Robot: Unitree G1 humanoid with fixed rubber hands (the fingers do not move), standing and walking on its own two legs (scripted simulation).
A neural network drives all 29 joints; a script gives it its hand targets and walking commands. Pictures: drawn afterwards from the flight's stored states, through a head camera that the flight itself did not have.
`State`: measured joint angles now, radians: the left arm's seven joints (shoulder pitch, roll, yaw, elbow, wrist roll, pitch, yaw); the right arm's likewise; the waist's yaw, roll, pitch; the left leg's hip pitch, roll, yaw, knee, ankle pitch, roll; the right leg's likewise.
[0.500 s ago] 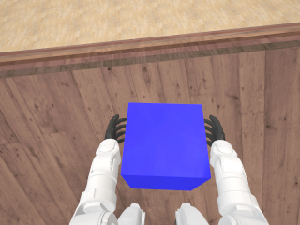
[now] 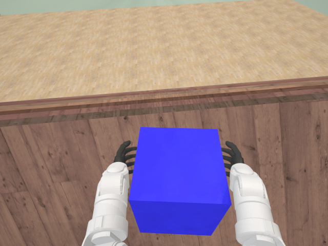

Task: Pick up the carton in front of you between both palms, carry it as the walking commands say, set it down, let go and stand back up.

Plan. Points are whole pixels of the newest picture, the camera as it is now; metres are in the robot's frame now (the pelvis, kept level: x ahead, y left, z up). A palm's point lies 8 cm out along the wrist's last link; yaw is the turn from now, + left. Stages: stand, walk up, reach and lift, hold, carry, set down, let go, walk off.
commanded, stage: reach and lift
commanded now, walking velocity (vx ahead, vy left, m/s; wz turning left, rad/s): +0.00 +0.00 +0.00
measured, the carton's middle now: (176, 183) +0.29 +0.00 -0.05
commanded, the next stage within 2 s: hold in 0.84 s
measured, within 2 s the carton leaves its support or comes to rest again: neither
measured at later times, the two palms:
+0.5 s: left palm (120, 163) +0.30 +0.15 +0.04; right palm (236, 164) +0.30 -0.15 +0.04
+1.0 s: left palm (118, 160) +0.30 +0.15 +0.06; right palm (239, 162) +0.29 -0.15 +0.06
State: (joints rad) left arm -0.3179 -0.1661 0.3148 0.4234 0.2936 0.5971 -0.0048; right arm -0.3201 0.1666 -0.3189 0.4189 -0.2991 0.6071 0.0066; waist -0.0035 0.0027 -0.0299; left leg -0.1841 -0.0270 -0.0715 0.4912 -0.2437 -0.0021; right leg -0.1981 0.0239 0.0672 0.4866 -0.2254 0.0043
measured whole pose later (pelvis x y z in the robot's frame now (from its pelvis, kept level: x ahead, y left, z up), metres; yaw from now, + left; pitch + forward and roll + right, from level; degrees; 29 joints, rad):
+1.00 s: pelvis +0.01 +0.00 +0.01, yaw +0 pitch -7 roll +0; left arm -0.23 -0.14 0.19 0.20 0.25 0.73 0.00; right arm -0.23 0.14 -0.19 0.19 -0.25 0.74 0.00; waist 0.00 0.00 0.02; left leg -0.03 -0.02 -0.07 0.35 -0.20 0.00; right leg -0.04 0.02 0.07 0.34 -0.18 0.00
